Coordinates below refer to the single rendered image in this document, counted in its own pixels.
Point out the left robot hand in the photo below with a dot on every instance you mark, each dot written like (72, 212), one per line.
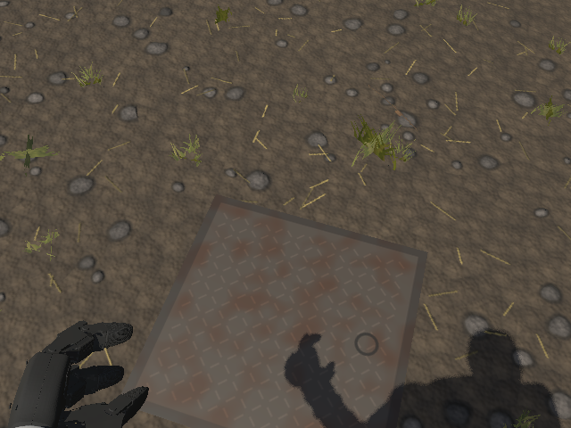
(50, 383)

